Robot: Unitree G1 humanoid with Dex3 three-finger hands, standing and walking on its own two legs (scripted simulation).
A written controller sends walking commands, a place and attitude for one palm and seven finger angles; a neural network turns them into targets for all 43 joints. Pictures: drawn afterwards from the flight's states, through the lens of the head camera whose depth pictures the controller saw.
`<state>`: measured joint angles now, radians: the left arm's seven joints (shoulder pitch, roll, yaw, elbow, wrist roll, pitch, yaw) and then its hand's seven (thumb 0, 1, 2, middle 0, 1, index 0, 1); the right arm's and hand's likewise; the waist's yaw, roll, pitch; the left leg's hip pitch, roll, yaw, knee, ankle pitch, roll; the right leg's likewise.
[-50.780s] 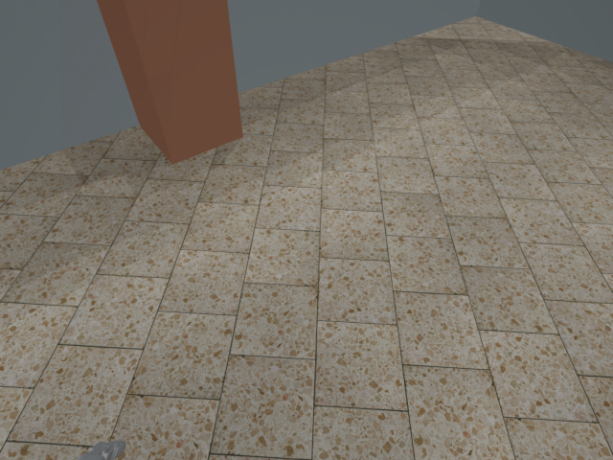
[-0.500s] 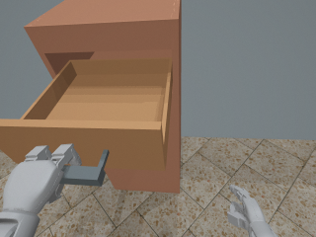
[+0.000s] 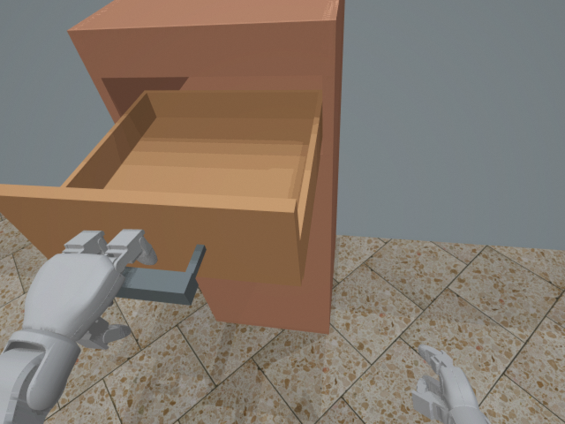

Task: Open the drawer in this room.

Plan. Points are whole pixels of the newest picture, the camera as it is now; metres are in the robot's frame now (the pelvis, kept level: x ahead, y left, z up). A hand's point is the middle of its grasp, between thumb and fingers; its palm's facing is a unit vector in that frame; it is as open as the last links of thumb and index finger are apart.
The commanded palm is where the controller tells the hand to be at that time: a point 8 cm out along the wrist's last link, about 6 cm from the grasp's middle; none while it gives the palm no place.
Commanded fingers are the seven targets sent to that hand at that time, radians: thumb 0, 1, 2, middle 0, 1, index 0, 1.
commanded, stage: open the thumb to release the handle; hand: left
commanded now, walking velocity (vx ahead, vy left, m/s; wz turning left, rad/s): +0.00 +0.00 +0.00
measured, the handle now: (136, 265) +0.25 +0.22 +0.14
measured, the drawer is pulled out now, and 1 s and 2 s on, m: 0.30 0.29 0.29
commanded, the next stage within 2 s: lift the hand off the handle in 0.08 s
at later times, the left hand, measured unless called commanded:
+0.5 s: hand (112, 298) +0.22 +0.24 +0.12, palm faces +0.11 -0.07 -0.99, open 13.7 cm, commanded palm +0.19 +0.25 +0.18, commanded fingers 0.00 -0.50 0.30 -0.30 -1.20 -0.30 -1.20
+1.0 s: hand (91, 264) +0.23 +0.24 +0.18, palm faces +0.16 -0.06 -0.98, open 13.3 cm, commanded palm +0.19 +0.24 +0.25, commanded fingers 0.00 -0.50 0.30 -0.30 -1.20 -0.30 -1.20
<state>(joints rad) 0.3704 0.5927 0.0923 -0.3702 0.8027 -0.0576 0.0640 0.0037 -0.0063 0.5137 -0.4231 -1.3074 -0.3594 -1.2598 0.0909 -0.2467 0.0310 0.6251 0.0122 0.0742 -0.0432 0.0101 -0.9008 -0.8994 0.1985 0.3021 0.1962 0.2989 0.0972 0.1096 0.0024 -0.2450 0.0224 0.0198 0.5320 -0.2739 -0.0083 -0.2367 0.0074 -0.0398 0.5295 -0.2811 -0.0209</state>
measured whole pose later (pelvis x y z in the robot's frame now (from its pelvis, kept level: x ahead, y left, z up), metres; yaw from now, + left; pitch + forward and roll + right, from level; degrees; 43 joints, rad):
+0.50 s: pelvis -0.02 +0.00 +0.00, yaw +1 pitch -3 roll +0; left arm 0.17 0.54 0.00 -0.21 0.85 -0.02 0.04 0.00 -0.49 0.30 -0.34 -1.23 -0.33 -1.21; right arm 0.08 -0.25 0.03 0.66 0.02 0.05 -0.06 0.01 -0.90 -0.90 0.20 0.30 0.20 0.30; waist 0.11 0.11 0.01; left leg -0.22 0.01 0.00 0.50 -0.23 0.00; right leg -0.21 0.00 -0.05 0.50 -0.24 -0.02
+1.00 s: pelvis -0.02 +0.02 +0.01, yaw +1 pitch -5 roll +0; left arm 0.03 0.58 -0.01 -0.31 0.79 0.05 -0.09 0.00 -0.49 0.30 -0.40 -1.24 -0.40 -1.25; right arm 0.06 -0.26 0.04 0.66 0.03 0.04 -0.03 0.01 -0.90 -0.90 0.20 0.30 0.20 0.30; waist 0.13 0.13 0.03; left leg -0.15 -0.01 0.01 0.41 -0.18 0.01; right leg -0.14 -0.03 -0.05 0.42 -0.20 0.00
